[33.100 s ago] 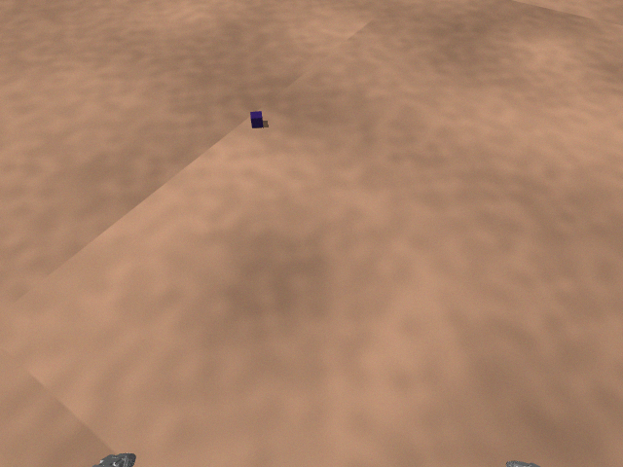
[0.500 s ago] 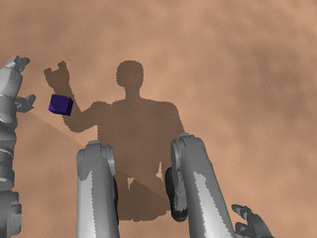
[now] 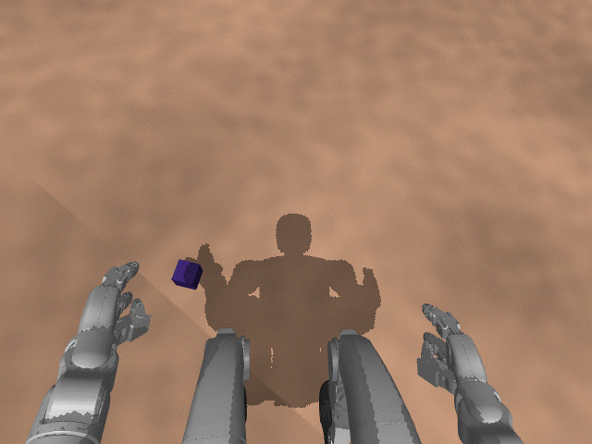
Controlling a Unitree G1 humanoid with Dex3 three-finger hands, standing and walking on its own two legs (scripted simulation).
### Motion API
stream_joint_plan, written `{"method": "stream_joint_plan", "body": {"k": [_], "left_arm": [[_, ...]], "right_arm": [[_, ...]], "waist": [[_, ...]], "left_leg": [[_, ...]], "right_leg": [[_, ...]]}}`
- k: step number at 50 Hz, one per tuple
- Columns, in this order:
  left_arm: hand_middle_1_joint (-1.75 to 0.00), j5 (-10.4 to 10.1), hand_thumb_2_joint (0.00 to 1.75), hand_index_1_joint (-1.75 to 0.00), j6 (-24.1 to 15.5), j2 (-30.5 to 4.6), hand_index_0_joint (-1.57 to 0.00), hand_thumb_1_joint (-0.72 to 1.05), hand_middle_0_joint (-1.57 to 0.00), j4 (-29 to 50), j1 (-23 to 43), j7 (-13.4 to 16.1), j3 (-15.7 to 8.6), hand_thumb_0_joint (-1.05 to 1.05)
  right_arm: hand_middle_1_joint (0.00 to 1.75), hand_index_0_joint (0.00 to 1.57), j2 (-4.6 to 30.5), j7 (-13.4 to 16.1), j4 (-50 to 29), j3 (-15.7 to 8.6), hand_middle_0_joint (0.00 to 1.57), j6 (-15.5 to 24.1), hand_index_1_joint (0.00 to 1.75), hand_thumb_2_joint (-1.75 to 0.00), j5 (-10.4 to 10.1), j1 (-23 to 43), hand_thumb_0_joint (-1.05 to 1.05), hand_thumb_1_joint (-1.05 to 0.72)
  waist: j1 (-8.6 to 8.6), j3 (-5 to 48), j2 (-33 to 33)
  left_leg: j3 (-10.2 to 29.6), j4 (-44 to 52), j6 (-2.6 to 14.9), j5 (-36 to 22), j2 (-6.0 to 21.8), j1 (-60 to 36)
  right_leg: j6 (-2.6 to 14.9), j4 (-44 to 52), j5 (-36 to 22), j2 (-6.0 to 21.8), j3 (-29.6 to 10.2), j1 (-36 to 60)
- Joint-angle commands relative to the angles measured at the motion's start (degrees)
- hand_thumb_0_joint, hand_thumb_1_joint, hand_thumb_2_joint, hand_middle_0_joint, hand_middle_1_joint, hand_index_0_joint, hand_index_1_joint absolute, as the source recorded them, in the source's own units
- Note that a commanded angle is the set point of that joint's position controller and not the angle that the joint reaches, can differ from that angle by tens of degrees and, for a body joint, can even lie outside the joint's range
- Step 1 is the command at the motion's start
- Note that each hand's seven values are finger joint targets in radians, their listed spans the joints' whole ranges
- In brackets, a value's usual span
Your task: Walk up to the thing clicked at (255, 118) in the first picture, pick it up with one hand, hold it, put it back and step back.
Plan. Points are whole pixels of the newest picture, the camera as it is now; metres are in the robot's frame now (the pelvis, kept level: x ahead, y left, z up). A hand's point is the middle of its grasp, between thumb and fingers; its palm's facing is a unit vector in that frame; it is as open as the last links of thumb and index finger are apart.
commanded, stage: home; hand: left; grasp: from above
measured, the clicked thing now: (187, 274) +0.48 +0.26 -0.56
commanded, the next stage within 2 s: none
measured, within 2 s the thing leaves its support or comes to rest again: neither
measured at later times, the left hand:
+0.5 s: hand (119, 349) +0.21 +0.18 +0.08, palm faces +0.10 -0.97 -0.21, open 7.4 cm
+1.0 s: hand (121, 349) +0.22 +0.18 +0.07, palm faces +0.09 -0.97 -0.20, open 8.2 cm
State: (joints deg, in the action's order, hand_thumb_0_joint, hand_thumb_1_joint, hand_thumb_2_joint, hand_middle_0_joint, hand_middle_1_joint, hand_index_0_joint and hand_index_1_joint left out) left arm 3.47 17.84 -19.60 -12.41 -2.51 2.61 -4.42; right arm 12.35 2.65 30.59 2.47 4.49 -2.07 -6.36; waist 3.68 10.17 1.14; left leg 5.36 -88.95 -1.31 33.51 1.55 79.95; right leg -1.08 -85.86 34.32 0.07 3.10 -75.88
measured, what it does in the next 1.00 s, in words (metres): rises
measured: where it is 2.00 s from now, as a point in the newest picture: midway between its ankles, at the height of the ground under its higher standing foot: (284, 441)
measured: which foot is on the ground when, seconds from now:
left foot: down 0.00-1.00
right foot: down 0.00-1.00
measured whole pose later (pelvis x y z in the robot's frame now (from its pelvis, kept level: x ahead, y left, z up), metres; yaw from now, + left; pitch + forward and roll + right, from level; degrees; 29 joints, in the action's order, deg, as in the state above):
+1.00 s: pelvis +0.06 -0.01 +0.12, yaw +3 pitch +10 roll -2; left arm -3.0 25.8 -12.8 8.0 -28.6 1.1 -2.0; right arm 12.6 10.5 30.4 2.5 13.2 -0.1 -16.6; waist 2.0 8.8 2.1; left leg 4.1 -57.9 -1.5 27.8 1.8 40.5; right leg -0.6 -54.8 28.4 0.3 3.1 -36.6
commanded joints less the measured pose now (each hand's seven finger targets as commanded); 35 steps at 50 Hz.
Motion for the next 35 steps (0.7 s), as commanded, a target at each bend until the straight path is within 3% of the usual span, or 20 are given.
{"method": "stream_joint_plan", "body": {"k": [1, 4, 8, 16, 22, 25, 35], "left_arm": [[-0.3, -3.8, 0.9, -0.3, 1.3, -5.8, -0.2, 0.9, -0.2, 14.6, 0.9, 2.0, -4.1, 0.0], [-0.3, -6.2, 0.9, -0.3, 3.2, -3.5, -0.2, 0.9, -0.2, 17.7, -4.5, 2.1, -4.1, 0.0], [-0.3, -7.7, 0.9, -0.3, 4.7, -1.7, -0.2, 0.9, -0.2, 21.1, -12.0, 1.9, -3.9, 0.0], [-0.3, -7.5, 0.9, -0.3, 5.9, 1.3, -0.2, 0.9, -0.2, 28.8, -23.5, 1.1, -1.6, 0.0], [-0.3, -7.1, 0.9, -0.3, 6.3, 2.0, -0.2, 0.9, -0.2, 30.8, -27.3, -0.1, -0.9, 0.0], [-0.3, -6.8, 0.9, -0.3, 6.3, 1.5, -0.2, 0.9, -0.2, 31.3, -25.9, -0.7, -0.8, 0.0], [-0.29, -6.1, 0.86, -0.29, 5.2, 0.9, -0.19, 0.83, -0.19, 31.7, -24.5, -1.4, -1.0, 0.0]], "right_arm": [[0.3, 0.2, 8.6, 2.9, -6.5, -3.5, 0.2, 3.2, 0.3, -0.9, -0.7, -3.3, 0.0, -0.9], [0.3, 0.2, 7.6, 4.7, -6.7, -2.8, 0.2, 4.5, 0.3, -0.9, -0.7, -4.4, 0.0, -0.9], [0.3, 0.2, 6.9, 6.6, -7.8, -2.5, 0.2, 6.1, 0.3, -0.9, -0.6, -6.2, 0.0, -0.9], [0.3, 0.2, 6.0, 8.4, -9.6, -2.7, 0.2, 8.6, 0.3, -0.9, 0.3, -8.4, 0.0, -0.9], [0.3, 0.2, 6.3, 8.7, -10.3, -3.2, 0.2, 10.0, 0.3, -0.9, 0.9, -7.8, 0.0, -0.9], [0.3, 0.2, 6.7, 8.9, -10.7, -3.2, 0.2, 10.7, 0.3, -0.9, 1.1, -7.1, 0.0, -0.9], [0.3, 0.2, 7.2, 8.4, -9.9, -3.5, 0.2, 12.1, 0.3, -0.9, 1.8, -6.6, 0.0, -0.9]], "waist": [[0.98, 20.6, 5.9], [1.28, 18.4, 4.9], [0.61, 14.0, 4.0], [-0.31, 9.2, 3.7], [-0.35, 4.5, 1.9], [-0.22, 1.6, -0.6], [-0.61, 4.8, 1.6]], "left_leg": [[0.6, 21.2, 1.84, -5.7, -0.6, -27.2], [-0.6, 24.3, 1.96, -9.6, -0.7, -30.3], [-1.0, 29.4, 1.9, -13.0, -1.1, -34.8], [-2.4, 36.1, 1.86, -20.0, -1.5, -42.7], [-2.6, 39.3, 2.02, -18.3, -1.4, -44.7], [-3.3, 39.3, 2.35, -16.6, -1.7, -44.2], [-3.6, 38.9, 2.04, -18.8, -2.0, -46.7]], "right_leg": [[2.13, 19.3, -8.6, -1.4, -1.1, 17.5], [1.91, 23.9, -11.9, -1.5, -1.1, 24.0], [1.7, 29.7, -14.6, -1.4, -0.8, 30.2], [1.44, 37.0, -20.8, -1.8, 0.1, 38.7], [1.21, 39.9, -18.3, -2.0, 1.1, 39.7], [0.56, 41.5, -17.3, -1.5, 0.7, 39.2], [0.49, 40.6, -19.8, -1.0, 0.4, 41.3]]}}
